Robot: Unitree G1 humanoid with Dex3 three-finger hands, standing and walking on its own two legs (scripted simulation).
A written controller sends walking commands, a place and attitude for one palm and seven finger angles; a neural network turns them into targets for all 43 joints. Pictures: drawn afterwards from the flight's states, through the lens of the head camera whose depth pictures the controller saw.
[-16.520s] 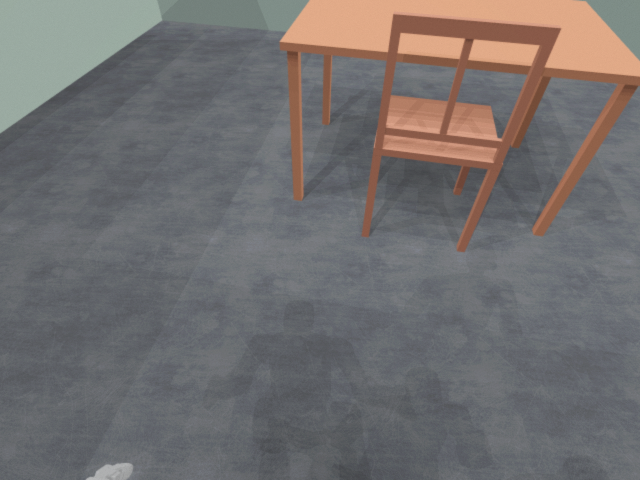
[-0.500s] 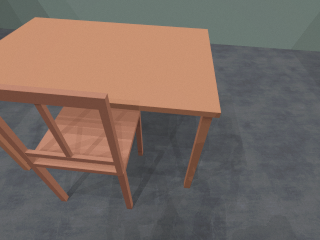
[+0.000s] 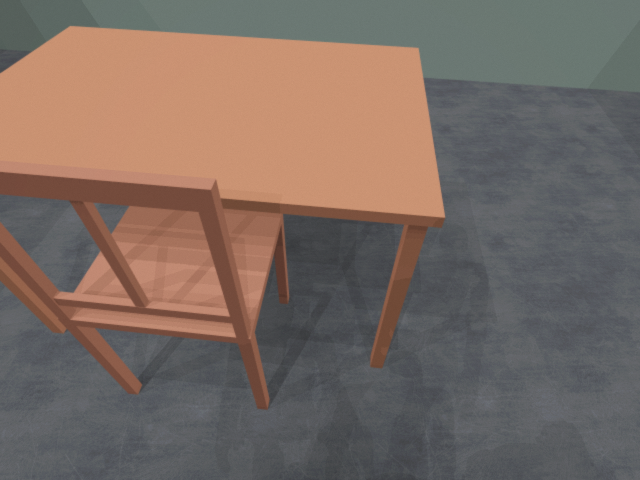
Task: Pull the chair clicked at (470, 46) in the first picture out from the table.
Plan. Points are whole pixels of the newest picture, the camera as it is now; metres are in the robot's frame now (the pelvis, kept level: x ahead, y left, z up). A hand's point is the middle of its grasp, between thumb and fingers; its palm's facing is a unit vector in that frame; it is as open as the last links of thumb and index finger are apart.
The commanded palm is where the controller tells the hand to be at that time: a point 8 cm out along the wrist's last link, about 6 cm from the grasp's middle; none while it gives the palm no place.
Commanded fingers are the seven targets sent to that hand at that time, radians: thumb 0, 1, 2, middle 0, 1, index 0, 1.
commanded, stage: raise the hand toward the chair's back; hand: left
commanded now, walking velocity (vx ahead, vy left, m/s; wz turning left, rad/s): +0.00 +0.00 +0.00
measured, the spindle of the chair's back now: (115, 258) +0.47 +0.41 -0.08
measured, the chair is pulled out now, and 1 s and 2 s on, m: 0.00 0.00 0.00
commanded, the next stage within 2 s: none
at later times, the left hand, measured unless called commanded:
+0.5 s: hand out of the picture +0.13 +0.17 -0.09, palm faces +0.07 -1.00 -0.02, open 10.2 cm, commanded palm +0.13 +0.22 -0.06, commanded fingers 0.00 0.25 0.62 -0.13 -0.20 -0.13 -0.20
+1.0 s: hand (179, 447) +0.17 +0.19 -0.05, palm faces -0.02 -1.00 -0.05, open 14.6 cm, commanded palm +0.15 +0.24 -0.05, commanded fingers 0.00 -0.34 0.37 -0.08 -0.11 -0.08 -0.11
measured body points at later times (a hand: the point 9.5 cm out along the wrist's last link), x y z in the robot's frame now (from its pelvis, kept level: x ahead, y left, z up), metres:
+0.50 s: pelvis -0.03 +0.00 -0.11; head +0.01 +0.02 +0.33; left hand +0.12 +0.23 -0.09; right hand +0.24 -0.21 -0.13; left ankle +0.01 +0.10 -0.74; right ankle +0.01 -0.09 -0.74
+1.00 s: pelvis -0.04 +0.00 -0.11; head +0.02 +0.01 +0.34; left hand +0.17 +0.24 -0.05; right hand +0.13 -0.25 -0.18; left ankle +0.01 +0.10 -0.74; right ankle +0.01 -0.09 -0.74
